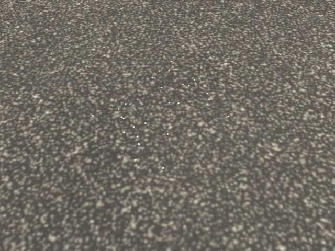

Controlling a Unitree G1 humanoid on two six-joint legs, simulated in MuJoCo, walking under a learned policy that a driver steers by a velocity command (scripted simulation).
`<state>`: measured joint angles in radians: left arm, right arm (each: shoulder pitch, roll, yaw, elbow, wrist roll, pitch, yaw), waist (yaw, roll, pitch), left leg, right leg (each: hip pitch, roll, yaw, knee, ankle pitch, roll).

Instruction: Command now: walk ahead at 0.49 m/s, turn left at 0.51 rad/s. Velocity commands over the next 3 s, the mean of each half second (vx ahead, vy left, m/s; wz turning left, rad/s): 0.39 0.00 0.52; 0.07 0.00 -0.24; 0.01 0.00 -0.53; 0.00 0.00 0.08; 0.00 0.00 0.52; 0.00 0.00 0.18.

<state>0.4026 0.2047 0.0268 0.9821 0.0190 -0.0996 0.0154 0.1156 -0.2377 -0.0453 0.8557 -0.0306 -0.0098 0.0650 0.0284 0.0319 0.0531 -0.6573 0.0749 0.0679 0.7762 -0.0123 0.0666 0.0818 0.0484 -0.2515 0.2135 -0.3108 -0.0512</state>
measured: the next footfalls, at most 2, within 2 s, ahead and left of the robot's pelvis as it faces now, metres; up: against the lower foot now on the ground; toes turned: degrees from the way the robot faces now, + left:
left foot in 0.14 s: +0.23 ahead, +0.08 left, +0.00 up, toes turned +10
right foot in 0.62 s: +0.48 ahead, -0.01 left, +0.00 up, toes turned +16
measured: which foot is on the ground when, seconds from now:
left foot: up 0.00-0.12, down 0.14-0.64, up 0.66-1.00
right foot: down 0.00-0.14, up 0.16-0.60, down 0.62-1.00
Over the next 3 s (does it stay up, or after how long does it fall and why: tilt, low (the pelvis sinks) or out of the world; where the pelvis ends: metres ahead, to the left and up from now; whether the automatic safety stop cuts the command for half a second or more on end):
stays up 0.31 0.02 0.00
